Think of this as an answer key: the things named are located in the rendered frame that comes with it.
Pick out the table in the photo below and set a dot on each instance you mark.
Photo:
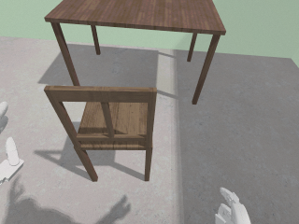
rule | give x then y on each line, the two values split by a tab
184	16

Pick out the robot right hand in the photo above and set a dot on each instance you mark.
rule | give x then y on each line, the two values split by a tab
237	214

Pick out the chair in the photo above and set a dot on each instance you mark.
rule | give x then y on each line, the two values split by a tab
114	118

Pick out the robot left hand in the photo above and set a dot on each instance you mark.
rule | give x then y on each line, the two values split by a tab
11	166

